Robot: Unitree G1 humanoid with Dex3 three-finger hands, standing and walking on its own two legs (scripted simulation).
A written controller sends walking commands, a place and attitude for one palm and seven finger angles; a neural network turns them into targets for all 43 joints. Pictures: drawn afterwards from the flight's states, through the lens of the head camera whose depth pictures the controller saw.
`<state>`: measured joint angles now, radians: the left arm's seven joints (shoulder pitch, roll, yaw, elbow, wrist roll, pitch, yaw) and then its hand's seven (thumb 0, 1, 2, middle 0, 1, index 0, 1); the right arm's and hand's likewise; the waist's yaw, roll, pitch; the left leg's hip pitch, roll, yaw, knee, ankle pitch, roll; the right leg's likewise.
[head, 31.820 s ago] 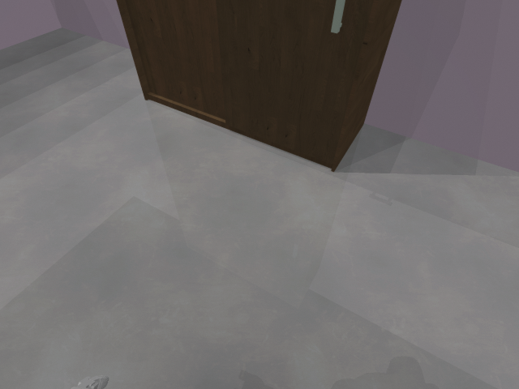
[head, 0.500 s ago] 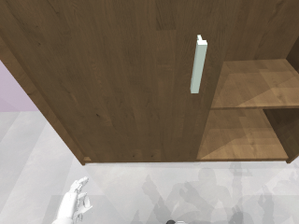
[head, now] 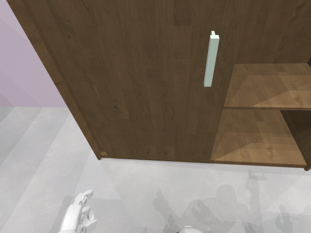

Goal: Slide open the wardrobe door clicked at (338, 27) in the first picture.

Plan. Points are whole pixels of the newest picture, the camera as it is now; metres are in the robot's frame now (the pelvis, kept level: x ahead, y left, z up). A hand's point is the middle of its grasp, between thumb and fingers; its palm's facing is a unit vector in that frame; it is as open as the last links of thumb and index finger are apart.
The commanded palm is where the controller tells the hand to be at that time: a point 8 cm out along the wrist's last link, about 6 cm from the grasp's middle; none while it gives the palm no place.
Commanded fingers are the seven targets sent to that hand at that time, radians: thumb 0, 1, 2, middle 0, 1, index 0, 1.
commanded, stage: stop stepping back and stand still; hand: right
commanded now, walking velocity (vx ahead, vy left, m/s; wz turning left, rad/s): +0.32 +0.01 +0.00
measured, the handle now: (210, 59) +0.68 -0.20 +0.10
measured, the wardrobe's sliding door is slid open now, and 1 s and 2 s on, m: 0.63 0.63 0.63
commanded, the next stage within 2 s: let the arm hang, fingers relaxed in 1.24 s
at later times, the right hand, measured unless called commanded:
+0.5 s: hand out of the picture +0.15 -0.31 +0.17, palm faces +0.49 +0.80 -0.35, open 7.4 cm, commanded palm +0.10 -0.34 +0.18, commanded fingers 0.00 -0.90 -0.90 0.20 0.30 0.20 0.30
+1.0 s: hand out of the picture +0.19 -0.32 +0.16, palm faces +0.46 +0.79 -0.41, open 7.4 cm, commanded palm +0.13 -0.35 +0.18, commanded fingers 0.00 -0.90 -0.90 0.20 0.30 0.20 0.30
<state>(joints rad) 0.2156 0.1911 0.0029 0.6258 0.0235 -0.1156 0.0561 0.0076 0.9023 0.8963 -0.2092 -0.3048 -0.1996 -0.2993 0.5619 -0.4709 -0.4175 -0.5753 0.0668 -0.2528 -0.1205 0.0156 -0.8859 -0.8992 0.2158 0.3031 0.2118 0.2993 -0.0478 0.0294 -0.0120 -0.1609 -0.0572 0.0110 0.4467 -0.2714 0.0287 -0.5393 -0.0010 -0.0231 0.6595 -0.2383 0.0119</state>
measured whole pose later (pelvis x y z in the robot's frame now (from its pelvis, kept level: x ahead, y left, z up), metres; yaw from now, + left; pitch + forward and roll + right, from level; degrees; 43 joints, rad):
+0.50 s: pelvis -0.04 -0.04 +0.00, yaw +0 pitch -3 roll +1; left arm 0.32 0.22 0.01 0.71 0.01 -0.11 0.08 0.01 0.90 0.90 -0.21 -0.30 -0.20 -0.30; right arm 0.49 -0.39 -0.40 -0.42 0.03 -0.21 -0.15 0.01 -0.88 -0.90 0.22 0.30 0.21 0.30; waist 0.00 0.04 -0.06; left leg -0.17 -0.02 0.06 0.53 -0.32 0.04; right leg -0.39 -0.04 -0.04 0.72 -0.35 -0.02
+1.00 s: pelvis -0.01 -0.05 +0.01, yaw -1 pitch +0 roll +1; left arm 0.21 0.19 -0.02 0.64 0.00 -0.13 0.07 0.01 0.90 0.90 -0.21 -0.30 -0.20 -0.30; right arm 0.50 -0.37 -0.38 -0.43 0.05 -0.18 -0.14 0.02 -0.89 -0.90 0.22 0.30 0.21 0.30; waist -0.03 0.00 0.00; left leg -0.15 -0.04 0.04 0.45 -0.30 0.03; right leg -0.29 -0.04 -0.06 0.51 -0.22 -0.01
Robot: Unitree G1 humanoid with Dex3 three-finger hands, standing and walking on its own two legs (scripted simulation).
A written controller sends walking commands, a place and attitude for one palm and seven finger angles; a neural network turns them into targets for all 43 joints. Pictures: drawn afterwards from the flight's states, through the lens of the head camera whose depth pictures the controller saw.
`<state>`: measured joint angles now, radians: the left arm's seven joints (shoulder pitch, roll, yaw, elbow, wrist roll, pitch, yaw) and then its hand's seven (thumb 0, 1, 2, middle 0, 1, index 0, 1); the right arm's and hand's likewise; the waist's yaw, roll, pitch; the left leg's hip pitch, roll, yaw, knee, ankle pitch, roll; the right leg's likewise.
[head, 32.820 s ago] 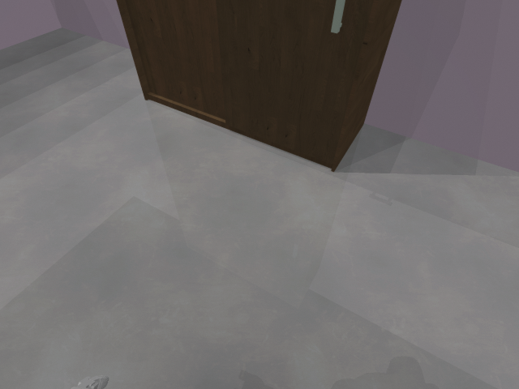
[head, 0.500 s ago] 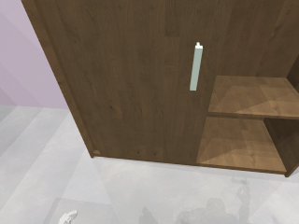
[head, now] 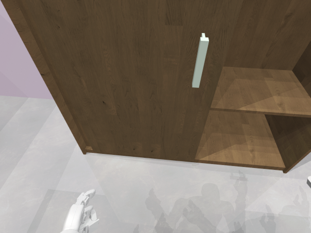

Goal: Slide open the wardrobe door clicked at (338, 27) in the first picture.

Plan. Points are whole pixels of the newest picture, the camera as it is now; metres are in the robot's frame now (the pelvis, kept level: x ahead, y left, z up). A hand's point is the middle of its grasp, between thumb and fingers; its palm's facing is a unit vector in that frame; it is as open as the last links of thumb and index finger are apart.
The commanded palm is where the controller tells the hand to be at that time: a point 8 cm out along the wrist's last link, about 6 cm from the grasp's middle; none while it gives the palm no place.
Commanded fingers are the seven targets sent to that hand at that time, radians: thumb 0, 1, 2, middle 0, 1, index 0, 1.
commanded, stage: stop stepping back and stand still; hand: right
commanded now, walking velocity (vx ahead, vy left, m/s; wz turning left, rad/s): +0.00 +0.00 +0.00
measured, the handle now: (199, 61) +0.69 -0.14 +0.09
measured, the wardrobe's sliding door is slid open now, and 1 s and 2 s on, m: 0.63 0.63 0.63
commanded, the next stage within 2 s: let the arm hang, fingers relaxed in 0.24 s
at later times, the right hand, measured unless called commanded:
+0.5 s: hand (265, 223) +0.18 -0.27 -0.06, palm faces +0.08 +0.90 -0.42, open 7.4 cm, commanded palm none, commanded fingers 0.00 -0.90 -0.90 0.20 0.30 0.20 0.30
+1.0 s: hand out of the picture -0.09 -0.22 -0.17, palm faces +0.04 +0.98 -0.21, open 7.3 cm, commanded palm none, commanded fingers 0.00 -0.90 -0.90 0.20 0.30 0.20 0.30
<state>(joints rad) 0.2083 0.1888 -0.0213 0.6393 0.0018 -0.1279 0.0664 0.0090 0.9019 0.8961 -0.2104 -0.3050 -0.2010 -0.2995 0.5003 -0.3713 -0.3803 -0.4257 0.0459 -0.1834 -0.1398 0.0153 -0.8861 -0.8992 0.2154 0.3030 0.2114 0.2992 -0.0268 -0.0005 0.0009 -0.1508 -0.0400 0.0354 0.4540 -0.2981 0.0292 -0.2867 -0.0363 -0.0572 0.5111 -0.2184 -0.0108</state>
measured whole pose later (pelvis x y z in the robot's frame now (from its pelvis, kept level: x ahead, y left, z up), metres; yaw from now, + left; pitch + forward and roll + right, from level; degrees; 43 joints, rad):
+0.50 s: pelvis -0.01 -0.02 -0.01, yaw -2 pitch +0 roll +1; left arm 0.14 0.32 0.00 0.79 0.01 -0.02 -0.01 0.01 0.90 0.90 -0.21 -0.30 -0.20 -0.30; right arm 0.23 -0.35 -0.07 0.41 -0.02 0.01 -0.01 0.01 -0.90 -0.90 0.20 0.30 0.20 0.30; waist 0.01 -0.06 -0.03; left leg -0.25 0.01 0.06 0.59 -0.35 0.00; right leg -0.37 0.01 -0.05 0.59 -0.23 -0.05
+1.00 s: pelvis -0.03 -0.03 +0.00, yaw -2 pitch -1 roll +1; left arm 0.28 0.17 0.01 1.11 0.01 0.03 0.02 0.00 0.91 0.90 -0.21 -0.30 -0.20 -0.30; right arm 0.34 -0.20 0.00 1.17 -0.01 0.02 -0.02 0.01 -0.91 -0.90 0.21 0.30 0.20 0.30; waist 0.00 -0.01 0.05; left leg -0.16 0.01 0.06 0.42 -0.24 -0.01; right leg -0.29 0.01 -0.05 0.45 -0.14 -0.06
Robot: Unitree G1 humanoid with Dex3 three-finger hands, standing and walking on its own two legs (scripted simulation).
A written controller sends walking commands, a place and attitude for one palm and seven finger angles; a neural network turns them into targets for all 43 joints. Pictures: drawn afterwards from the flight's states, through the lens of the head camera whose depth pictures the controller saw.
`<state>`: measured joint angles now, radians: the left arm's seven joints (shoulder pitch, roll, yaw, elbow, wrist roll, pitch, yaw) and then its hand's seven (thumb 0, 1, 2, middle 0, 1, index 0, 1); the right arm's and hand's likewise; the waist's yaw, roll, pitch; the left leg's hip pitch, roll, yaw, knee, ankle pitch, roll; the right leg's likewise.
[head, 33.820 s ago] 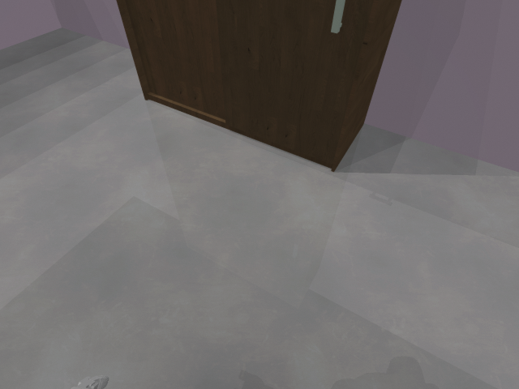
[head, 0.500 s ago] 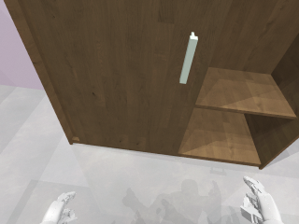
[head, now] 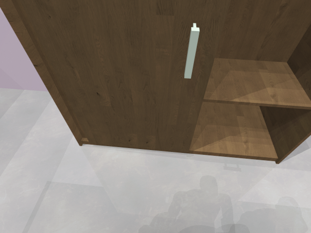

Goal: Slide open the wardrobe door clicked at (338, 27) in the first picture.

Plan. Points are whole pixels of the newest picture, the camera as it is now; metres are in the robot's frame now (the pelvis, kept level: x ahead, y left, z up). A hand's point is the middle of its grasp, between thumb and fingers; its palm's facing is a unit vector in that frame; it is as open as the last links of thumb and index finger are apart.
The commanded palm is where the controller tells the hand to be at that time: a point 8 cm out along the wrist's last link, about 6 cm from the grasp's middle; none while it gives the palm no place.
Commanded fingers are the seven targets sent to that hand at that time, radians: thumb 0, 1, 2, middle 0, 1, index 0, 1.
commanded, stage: let the arm hang, fingers relaxed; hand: right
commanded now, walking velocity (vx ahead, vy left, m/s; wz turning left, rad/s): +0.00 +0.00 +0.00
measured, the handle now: (190, 51) +0.73 -0.09 +0.09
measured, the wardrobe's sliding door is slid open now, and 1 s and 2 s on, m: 0.63 0.63 0.63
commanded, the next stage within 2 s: look to check the result in 0.44 s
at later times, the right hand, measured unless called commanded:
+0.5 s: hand out of the picture +0.06 -0.22 -0.17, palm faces -0.03 +0.97 -0.25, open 7.4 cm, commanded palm none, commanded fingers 0.00 -0.90 -0.90 0.20 0.30 0.20 0.30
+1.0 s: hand out of the picture +0.12 -0.24 -0.15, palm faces -0.04 +0.95 -0.32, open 7.4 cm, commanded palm none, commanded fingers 0.00 -0.90 -0.90 0.20 0.30 0.20 0.30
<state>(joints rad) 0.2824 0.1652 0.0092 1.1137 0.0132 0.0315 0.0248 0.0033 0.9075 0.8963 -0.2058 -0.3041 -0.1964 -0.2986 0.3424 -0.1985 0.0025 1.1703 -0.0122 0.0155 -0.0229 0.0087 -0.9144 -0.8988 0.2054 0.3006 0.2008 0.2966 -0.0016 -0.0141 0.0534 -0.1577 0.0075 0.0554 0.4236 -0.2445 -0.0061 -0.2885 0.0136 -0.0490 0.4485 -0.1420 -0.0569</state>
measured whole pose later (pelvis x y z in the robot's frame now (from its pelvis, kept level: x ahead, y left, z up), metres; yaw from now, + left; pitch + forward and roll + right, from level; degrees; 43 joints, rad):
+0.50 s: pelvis +0.01 +0.00 +0.00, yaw +1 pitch -1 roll +1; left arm 0.17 0.27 0.03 1.12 0.01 0.00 0.01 0.00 0.91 0.90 -0.21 -0.30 -0.20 -0.30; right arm 0.17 -0.26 -0.01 1.12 -0.02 -0.02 -0.01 0.00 -0.90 -0.90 0.21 0.30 0.20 0.30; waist 0.01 0.01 0.05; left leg -0.13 0.02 0.04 0.38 -0.23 -0.02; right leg -0.24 0.03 -0.07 0.37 -0.12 -0.06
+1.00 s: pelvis +0.04 +0.00 +0.01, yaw +1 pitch -1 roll +0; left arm 0.06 0.33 0.00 1.12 0.01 -0.01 0.00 0.00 0.91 0.90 -0.21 -0.30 -0.20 -0.30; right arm 0.10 -0.34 0.00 1.13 -0.01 -0.02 0.00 0.01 -0.90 -0.90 0.21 0.30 0.20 0.30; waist 0.00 0.01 0.04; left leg -0.05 0.02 0.04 0.29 -0.24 -0.01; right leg -0.17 0.04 -0.06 0.31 -0.14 -0.05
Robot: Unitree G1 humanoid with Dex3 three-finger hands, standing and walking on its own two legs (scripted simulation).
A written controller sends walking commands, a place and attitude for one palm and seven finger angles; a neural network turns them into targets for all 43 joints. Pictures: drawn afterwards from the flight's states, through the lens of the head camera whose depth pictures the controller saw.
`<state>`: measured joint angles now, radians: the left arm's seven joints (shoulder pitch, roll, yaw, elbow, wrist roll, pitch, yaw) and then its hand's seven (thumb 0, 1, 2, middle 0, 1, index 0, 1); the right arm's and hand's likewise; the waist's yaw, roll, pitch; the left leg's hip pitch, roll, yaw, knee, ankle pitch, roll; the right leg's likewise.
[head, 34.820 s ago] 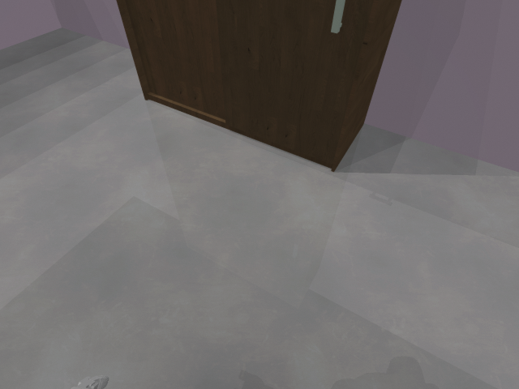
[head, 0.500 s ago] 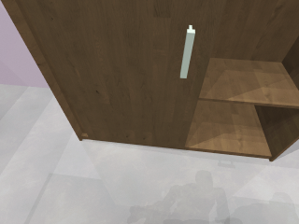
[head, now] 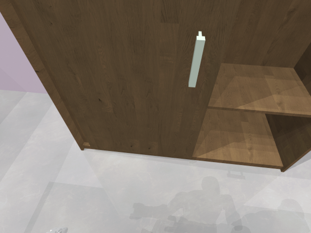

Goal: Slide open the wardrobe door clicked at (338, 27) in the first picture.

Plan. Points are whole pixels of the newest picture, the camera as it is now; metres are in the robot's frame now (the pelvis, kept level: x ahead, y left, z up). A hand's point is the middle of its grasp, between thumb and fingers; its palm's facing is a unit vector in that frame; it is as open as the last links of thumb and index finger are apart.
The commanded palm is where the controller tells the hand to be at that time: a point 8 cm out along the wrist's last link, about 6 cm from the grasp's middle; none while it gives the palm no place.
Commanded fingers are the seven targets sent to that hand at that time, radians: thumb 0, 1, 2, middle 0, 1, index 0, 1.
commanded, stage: stand and wait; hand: right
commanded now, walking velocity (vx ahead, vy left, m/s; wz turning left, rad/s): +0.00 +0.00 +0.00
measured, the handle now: (195, 60) +0.68 -0.10 +0.08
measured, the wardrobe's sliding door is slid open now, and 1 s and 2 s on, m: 0.63 0.63 0.63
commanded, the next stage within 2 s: none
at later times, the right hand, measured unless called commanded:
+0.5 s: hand out of the picture +0.08 -0.22 -0.17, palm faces -0.03 +0.95 -0.31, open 7.4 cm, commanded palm none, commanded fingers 0.00 -0.90 -0.90 0.20 0.30 0.20 0.30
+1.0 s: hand out of the picture +0.08 -0.20 -0.16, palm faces -0.04 +0.95 -0.31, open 7.4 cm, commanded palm none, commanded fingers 0.00 -0.90 -0.90 0.20 0.30 0.20 0.30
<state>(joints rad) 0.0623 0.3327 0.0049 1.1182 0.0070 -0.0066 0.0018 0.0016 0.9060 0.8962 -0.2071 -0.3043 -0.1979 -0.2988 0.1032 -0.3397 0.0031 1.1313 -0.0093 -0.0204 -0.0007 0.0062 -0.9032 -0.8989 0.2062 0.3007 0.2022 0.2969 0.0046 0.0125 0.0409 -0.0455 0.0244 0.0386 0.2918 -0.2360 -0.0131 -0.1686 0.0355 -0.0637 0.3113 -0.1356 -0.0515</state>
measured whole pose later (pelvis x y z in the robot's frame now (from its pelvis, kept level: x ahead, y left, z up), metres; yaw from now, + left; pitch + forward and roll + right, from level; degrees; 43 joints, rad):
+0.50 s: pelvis +0.02 +0.02 +0.00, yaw +0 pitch -1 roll +0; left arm 0.11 0.30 0.00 1.14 0.01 0.00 0.01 0.00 0.91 0.90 -0.21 -0.30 -0.20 -0.30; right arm 0.13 -0.31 0.00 1.13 -0.01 -0.02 -0.01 0.01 -0.90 -0.90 0.21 0.30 0.20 0.30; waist 0.01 0.02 0.05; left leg -0.01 0.01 0.04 0.28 -0.26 0.01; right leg -0.14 0.02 -0.06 0.31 -0.16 -0.03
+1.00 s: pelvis +0.02 +0.03 +0.00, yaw +1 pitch -1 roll +0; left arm 0.11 0.30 0.00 1.14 0.01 0.00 0.02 0.00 0.91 0.90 -0.21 -0.30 -0.20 -0.30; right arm 0.14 -0.30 0.00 1.14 -0.01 -0.02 -0.01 0.01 -0.90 -0.90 0.21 0.30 0.20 0.30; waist 0.01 0.01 0.05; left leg 0.00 -0.02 0.03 0.27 -0.25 0.03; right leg -0.13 -0.01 -0.06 0.31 -0.16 0.00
